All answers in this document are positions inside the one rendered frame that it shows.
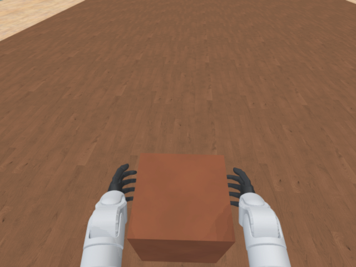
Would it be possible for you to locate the carton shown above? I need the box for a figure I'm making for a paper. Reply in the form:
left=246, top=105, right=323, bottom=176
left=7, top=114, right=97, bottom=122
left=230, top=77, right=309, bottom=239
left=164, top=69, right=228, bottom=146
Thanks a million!
left=127, top=153, right=236, bottom=263

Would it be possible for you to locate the robot right hand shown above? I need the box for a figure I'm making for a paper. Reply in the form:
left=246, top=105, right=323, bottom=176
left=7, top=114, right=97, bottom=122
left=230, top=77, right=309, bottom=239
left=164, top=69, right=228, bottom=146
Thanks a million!
left=227, top=167, right=255, bottom=207

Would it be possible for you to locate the right robot forearm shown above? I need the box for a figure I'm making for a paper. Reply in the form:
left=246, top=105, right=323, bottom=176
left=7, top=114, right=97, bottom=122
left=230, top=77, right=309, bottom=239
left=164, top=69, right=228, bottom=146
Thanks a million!
left=239, top=192, right=291, bottom=267

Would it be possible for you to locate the left robot forearm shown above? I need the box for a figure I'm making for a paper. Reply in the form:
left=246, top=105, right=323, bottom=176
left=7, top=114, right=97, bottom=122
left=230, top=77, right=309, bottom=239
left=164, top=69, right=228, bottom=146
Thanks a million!
left=80, top=190, right=127, bottom=267

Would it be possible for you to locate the robot left hand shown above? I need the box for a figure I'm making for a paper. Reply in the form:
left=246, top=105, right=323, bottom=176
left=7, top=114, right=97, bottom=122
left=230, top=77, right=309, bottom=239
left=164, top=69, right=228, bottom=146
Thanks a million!
left=107, top=164, right=137, bottom=202

